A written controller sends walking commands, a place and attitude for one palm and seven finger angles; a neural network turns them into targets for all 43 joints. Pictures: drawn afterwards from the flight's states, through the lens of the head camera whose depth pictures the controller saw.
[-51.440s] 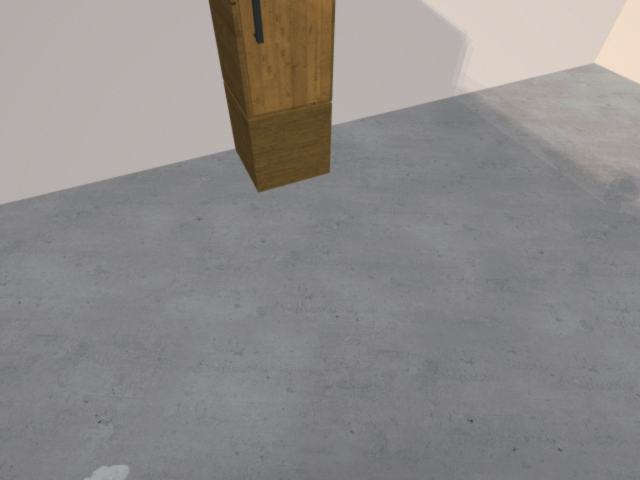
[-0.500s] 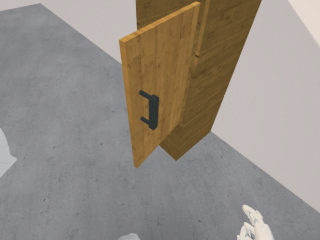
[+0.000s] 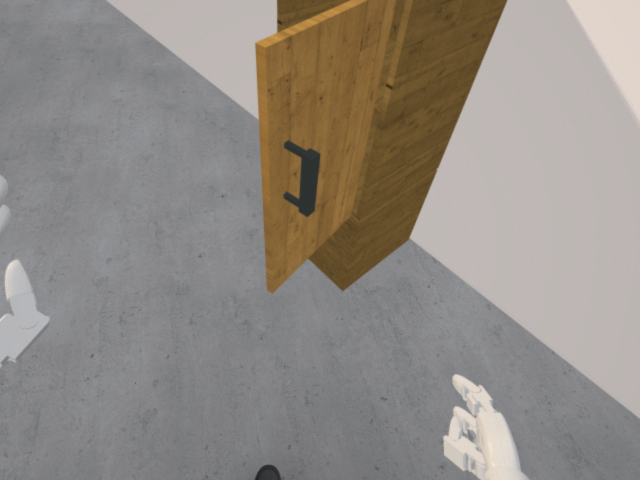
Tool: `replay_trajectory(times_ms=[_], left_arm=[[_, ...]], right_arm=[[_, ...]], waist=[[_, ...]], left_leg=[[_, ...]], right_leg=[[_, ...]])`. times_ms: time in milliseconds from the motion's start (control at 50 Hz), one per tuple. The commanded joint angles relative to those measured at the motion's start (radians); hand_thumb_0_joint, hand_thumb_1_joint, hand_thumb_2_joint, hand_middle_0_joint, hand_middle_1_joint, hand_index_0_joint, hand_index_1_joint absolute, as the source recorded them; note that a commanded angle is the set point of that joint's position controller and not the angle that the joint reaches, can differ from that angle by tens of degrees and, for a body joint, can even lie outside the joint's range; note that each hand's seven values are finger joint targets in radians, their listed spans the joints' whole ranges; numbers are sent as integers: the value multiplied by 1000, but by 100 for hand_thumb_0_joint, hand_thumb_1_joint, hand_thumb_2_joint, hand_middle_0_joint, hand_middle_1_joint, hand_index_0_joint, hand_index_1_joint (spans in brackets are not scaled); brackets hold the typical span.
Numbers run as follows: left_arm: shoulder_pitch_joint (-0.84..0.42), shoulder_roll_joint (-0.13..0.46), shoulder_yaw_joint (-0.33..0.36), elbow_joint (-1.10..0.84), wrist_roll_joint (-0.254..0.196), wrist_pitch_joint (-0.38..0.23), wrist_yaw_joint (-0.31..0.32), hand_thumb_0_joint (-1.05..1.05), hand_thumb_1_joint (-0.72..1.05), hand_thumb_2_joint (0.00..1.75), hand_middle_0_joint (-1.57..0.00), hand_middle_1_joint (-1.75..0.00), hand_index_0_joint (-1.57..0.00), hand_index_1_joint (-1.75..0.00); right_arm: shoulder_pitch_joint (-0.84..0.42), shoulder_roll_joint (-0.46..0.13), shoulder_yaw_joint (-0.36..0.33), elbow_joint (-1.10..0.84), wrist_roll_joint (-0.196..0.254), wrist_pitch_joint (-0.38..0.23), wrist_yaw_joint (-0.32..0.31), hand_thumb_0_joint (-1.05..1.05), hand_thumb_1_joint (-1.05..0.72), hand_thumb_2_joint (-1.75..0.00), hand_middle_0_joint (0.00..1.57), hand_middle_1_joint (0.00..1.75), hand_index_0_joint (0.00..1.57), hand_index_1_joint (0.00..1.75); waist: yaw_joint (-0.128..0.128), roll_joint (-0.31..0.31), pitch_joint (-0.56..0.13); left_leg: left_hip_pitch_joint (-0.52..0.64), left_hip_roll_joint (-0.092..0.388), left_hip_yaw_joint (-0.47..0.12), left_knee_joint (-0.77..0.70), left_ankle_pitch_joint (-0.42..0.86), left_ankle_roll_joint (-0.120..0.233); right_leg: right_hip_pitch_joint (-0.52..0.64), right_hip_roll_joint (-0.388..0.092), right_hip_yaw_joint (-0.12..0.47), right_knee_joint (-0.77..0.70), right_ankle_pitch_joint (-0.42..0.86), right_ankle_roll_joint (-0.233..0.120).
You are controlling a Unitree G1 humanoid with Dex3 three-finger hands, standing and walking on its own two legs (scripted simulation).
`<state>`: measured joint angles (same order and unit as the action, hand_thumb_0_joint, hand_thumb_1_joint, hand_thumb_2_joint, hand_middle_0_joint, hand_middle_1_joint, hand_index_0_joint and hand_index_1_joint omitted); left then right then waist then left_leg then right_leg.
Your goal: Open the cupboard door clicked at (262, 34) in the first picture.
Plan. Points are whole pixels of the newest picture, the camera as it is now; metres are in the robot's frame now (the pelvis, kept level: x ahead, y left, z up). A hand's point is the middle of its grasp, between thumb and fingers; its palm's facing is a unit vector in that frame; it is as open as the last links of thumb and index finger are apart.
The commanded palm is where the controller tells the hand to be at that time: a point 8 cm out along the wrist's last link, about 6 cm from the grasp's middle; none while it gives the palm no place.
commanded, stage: stop stepping back and stand still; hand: left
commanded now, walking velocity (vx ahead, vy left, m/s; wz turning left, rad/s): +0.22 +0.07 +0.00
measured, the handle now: (299, 179) +0.58 +0.10 +0.01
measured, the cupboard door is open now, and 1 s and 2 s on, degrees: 100 100 100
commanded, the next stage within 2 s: let the arm hang, fingers relaxed in 1.12 s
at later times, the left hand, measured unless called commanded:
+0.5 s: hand (46, 418) +0.13 +0.23 +0.16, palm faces +0.36 -0.81 -0.47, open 7.4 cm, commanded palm +0.08 +0.28 +0.17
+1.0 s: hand out of the picture +0.10 +0.26 +0.15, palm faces +0.40 -0.80 -0.45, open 7.4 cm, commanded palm +0.05 +0.30 +0.17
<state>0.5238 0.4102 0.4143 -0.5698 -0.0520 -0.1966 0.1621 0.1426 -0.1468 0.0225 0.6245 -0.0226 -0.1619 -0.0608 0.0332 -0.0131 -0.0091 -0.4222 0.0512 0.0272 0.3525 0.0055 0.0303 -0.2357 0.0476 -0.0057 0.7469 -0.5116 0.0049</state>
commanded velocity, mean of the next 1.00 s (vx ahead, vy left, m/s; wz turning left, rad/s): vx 0.06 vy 0.03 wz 0.00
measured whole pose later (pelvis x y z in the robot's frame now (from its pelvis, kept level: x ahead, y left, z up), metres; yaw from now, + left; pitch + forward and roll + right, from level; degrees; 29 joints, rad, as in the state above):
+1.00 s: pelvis -0.10 +0.00 +0.00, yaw -2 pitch +0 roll -2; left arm 0.55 0.39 0.40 -0.43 -0.03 -0.20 0.14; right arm 0.21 -0.19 0.03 0.62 -0.01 -0.14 -0.09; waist 0.00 0.01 -0.01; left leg -0.30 0.00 0.01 0.44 -0.13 0.03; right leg -0.16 0.02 -0.04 0.40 -0.23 0.00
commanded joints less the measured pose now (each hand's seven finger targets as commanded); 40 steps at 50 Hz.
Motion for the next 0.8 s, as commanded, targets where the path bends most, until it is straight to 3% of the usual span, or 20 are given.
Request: replay_trajectory(times_ms=[0,20,40,60,80,100,160,200,240,280,300,340,380,420,440,460,500,540,620,780], left_arm=[[45,217,142,-213,-14,-47,7,0,90,90,-20,-30,-20,-30],[65,250,170,-218,-16,-52,4,0,90,90,-20,-30,-20,-30],[81,302,223,-232,-18,-61,12,0,90,90,-20,-30,-20,-30],[31,324,244,-247,-21,-75,22,0,90,90,-20,-30,-20,-30],[39,249,190,-156,-27,-50,13,0,90,90,-20,-30,-20,-30],[47,229,177,-138,-21,-38,12,0,90,90,-20,-30,-20,-30],[-20,204,142,-57,-1,-43,13,0,90,90,-20,-30,-20,-30],[-51,193,118,-37,5,-54,7,0,90,90,-20,-30,-20,-30],[-50,199,114,-46,11,-62,5,0,90,90,-20,-30,-20,-30],[-47,198,101,-112,6,-73,0,0,90,90,-20,-30,-20,-30],[-39,198,103,-125,9,-72,-1,0,90,90,-20,-30,-20,-30],[-21,220,146,-145,15,-72,8,0,90,90,-20,-30,-20,-30],[22,207,152,-118,16,-74,10,0,90,90,-20,-30,-20,-30],[68,209,160,-88,8,-77,8,0,90,90,-20,-30,-20,-30],[65,218,173,-92,2,-75,11,0,90,90,-20,-30,-20,-30],[34,196,154,-79,6,-77,14,0,90,90,-20,-30,-20,-30],[-24,178,133,-34,17,-84,14,0,90,90,-20,-30,-20,-30],[-61,153,98,1,20,-81,11,0,90,90,-20,-30,-20,-30],[-68,168,94,-40,24,-81,-3,0,90,90,-20,-30,-20,-30],[1,159,108,-78,15,-74,-2,0,90,90,-20,-30,-20,-30]], right_arm=[[-39,-172,-57,-157,5,-16,-15,0,-90,-90,20,30,20,30],[-32,-163,-56,-158,4,3,-11,0,-90,-90,20,30,20,30],[-32,-160,-48,-142,-12,14,-9,0,-90,-90,20,30,20,30],[-38,-153,-34,-138,-19,15,-8,0,-90,-90,20,30,20,30],[-7,-145,-49,-131,16,9,-15,0,-90,-90,20,30,20,30],[-15,-162,-56,-146,30,8,-19,0,-90,-90,20,30,20,30],[-20,-170,-41,-125,28,4,-29,0,-90,-90,20,30,20,30],[2,-194,-51,-117,29,-5,-36,0,-90,-90,20,30,20,30],[11,-214,-58,-128,26,-15,-39,0,-90,-90,20,30,20,30],[21,-193,-51,-128,22,-21,-30,0,-90,-90,20,30,20,30],[5,-200,-56,-126,17,-31,-27,0,-90,-90,20,30,20,30],[-3,-198,-57,-137,14,-34,-28,0,-90,-90,20,30,20,30],[-13,-190,-54,-151,14,-25,-29,0,-90,-90,20,30,20,30],[5,-179,-71,-144,17,-8,-21,0,-90,-90,20,30,20,30],[9,-188,-77,-132,22,0,-17,0,-90,-90,20,30,20,30],[17,-178,-69,-122,24,-4,-18,0,-90,-90,20,30,20,30],[31,-164,-53,-111,23,-15,-23,0,-90,-90,20,30,20,30],[21,-177,-55,-101,22,-28,-37,0,-90,-90,20,30,20,30],[15,-185,-47,-116,19,-43,-41,0,-90,-90,20,30,20,30],[-14,-176,-42,-140,15,-45,-32,0,-90,-90,20,30,20,30]], waist=[[-37,204,-137],[-45,59,-148],[-33,-27,-175],[-33,-39,-181],[-35,-174,-176],[-35,-197,-115],[-56,-74,-16],[-58,35,-48],[-50,129,-95],[-46,198,-128],[-41,191,-95],[-28,178,-15],[-42,140,-1],[-44,-100,-7],[-38,-153,8],[-46,-129,17],[-56,-50,6],[-56,19,-2],[-38,114,-61],[-37,81,-53]], left_leg=[[159,34,-40,-101,-451,-43],[228,-29,27,131,-348,-63],[282,-41,10,324,-257,-64],[200,-19,3,389,-233,-56],[110,-57,-29,460,-290,-62],[23,-36,-39,490,-277,-51],[64,-20,8,248,-230,-22],[223,-15,2,132,6,7],[321,47,-86,143,244,44],[305,128,-239,31,187,70],[176,160,-282,-74,-102,76],[5,138,-239,-149,-457,67],[-56,46,-123,-56,-504,4],[59,-45,-37,292,-341,-38],[38,-49,-39,451,-309,-43],[3,-35,-49,508,-328,-38],[34,-2,-48,305,-323,-24],[190,-4,-42,105,-137,-14],[251,58,-122,45,66,12],[158,33,-106,-18,-267,-8]], right_leg=[[97,4,-65,-471,85,-55],[-23,-124,63,-557,97,-108],[-156,-269,181,-591,148,-161],[-113,-342,205,-544,362,-183],[-55,-308,208,-487,347,-171],[-17,-301,198,-458,458,-158],[16,-268,115,-363,687,-100],[-1,-186,62,-276,710,-30],[-44,-103,12,-173,658,6],[-69,-43,-34,-96,185,16],[-11,-37,-23,-67,31,12],[83,-48,-38,-189,80,-13],[119,-81,-2,-343,113,-41],[-80,-249,269,-560,-88,-124],[-128,-334,354,-599,-39,-173],[-99,-341,319,-554,128,-182],[-10,-281,177,-438,366,-136],[-37,-176,86,-378,372,-55],[9,-73,24,-316,418,0],[53,-77,39,-408,270,-9]])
